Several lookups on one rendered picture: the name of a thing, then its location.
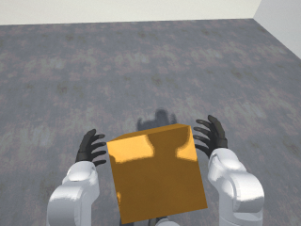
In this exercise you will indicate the left robot hand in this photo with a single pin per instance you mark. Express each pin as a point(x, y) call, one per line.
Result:
point(85, 149)

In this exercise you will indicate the right robot hand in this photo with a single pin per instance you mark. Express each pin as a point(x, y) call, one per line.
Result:
point(216, 136)

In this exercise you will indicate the carton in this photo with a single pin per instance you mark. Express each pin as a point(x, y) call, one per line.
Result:
point(156, 173)

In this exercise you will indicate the robot right forearm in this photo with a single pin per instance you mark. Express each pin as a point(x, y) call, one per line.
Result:
point(241, 196)

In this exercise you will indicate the robot left forearm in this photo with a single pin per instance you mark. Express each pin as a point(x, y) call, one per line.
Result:
point(70, 204)

